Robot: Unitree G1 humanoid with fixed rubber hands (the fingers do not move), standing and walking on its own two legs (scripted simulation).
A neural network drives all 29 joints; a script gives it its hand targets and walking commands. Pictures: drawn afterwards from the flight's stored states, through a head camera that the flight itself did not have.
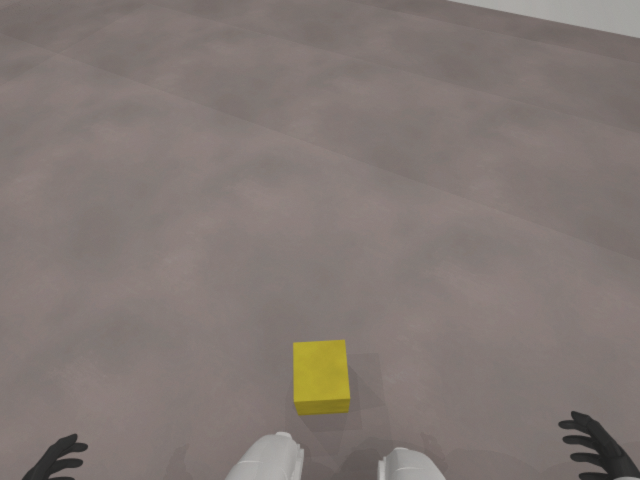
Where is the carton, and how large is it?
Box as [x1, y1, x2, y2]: [293, 340, 349, 415]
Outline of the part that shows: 344,340 293,343 294,403 298,415 347,412 349,403 349,390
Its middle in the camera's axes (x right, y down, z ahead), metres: +0.01 +0.41 +1.09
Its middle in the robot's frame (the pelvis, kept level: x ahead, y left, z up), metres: +0.41 +0.03 -0.65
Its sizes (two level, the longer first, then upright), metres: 0.156 0.145 0.166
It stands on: the floor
